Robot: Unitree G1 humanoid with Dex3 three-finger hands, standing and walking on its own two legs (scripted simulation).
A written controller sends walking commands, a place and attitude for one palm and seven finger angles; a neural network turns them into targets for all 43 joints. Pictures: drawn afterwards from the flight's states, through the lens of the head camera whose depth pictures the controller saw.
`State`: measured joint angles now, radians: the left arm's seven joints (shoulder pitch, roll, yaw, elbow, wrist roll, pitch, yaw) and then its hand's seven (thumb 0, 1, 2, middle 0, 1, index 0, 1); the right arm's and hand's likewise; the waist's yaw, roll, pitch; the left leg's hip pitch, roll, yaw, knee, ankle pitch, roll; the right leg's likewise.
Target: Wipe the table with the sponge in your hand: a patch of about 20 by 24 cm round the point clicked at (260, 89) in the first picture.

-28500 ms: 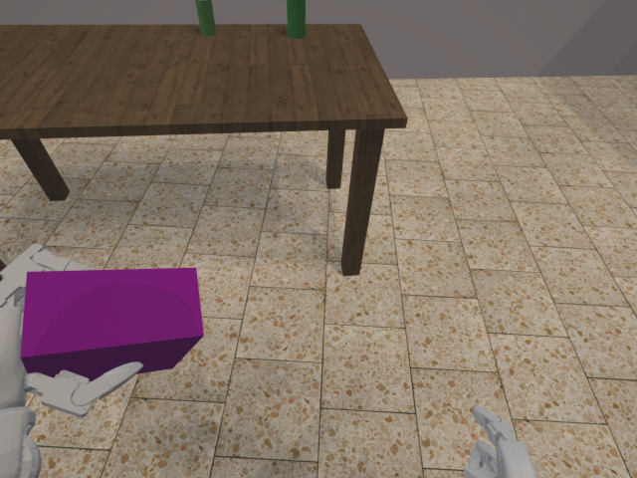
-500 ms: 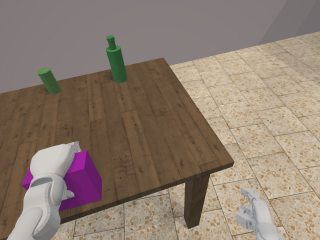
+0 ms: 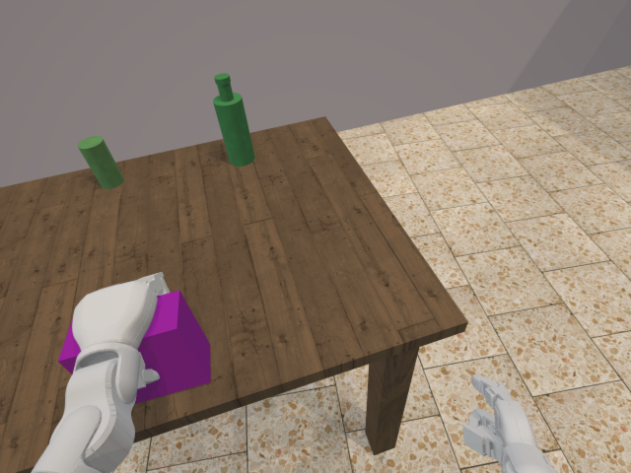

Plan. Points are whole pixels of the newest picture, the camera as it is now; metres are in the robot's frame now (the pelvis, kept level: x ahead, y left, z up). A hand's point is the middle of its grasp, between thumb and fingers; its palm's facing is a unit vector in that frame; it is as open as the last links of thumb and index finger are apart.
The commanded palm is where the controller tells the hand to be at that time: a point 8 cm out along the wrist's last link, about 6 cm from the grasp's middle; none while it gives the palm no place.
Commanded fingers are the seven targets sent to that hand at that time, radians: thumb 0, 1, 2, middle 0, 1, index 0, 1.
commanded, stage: lower the sponge onto the table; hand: left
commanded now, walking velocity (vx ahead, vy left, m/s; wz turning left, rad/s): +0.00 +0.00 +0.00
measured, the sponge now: (151, 360) +0.24 +0.28 +0.00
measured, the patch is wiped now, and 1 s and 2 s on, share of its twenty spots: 0.05 0.10 0.40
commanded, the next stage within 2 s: wipe forward along the first lane in 0.20 s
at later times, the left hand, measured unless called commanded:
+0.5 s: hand (143, 327) +0.26 +0.28 +0.05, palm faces -0.04 -0.06 -1.00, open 10.5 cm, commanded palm +0.24 +0.28 +0.09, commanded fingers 0.00 0.10 1.30 -1.20 -1.60 -1.20 -1.60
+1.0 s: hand (143, 304) +0.29 +0.30 +0.05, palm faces -0.10 -0.02 -0.99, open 10.5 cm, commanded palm +0.28 +0.31 +0.07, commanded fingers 0.00 0.10 1.30 -1.20 -1.60 -1.20 -1.60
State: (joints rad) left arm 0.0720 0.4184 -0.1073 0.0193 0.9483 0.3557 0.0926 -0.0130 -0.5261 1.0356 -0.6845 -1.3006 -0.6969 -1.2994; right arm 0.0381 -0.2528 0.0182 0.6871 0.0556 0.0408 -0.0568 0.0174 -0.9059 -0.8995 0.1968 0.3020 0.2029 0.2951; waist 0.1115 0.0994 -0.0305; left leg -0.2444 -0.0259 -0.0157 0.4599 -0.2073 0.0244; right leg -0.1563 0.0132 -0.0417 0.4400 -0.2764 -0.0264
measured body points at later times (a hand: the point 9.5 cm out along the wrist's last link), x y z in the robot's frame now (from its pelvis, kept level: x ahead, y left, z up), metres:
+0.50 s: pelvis +0.00 -0.02 +0.00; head +0.00 -0.05 +0.45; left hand +0.26 +0.28 +0.11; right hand +0.23 -0.24 -0.10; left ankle +0.02 +0.10 -0.74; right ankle -0.03 -0.10 -0.74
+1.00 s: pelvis -0.01 -0.03 -0.01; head +0.00 -0.07 +0.44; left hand +0.29 +0.30 +0.10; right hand +0.15 -0.29 -0.13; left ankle +0.02 +0.10 -0.74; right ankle -0.03 -0.10 -0.74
